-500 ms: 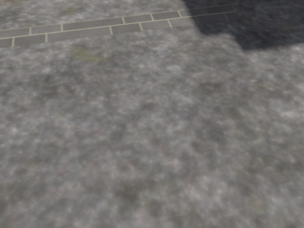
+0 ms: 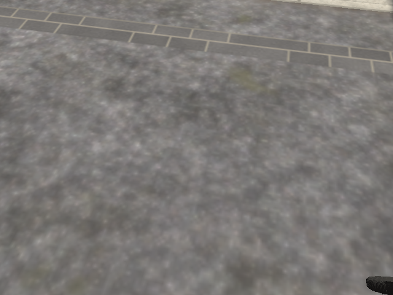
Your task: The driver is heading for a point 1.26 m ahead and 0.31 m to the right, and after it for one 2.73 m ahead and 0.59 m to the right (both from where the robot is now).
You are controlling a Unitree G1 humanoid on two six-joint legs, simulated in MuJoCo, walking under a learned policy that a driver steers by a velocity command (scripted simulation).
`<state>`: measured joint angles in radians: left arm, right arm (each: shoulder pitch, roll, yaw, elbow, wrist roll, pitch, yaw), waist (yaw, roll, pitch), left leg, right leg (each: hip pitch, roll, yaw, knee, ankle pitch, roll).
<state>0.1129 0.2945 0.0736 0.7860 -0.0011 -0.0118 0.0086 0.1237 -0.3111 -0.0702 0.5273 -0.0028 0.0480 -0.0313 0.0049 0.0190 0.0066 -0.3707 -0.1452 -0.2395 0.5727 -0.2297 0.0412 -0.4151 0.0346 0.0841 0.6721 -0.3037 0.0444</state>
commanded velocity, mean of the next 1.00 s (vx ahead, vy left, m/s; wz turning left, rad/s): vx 0.09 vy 0.00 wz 0.09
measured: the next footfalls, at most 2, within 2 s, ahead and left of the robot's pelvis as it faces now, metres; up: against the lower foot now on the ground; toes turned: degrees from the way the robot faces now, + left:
right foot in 0.04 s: +0.06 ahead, -0.14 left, +0.00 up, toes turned +5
left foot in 0.34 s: +0.01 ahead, +0.12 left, +0.00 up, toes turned +0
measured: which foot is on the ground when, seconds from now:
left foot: down 0.00-0.04, up 0.06-0.32, down 0.34-1.00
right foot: up 0.00-0.02, down 0.04-0.80, up 0.82-1.00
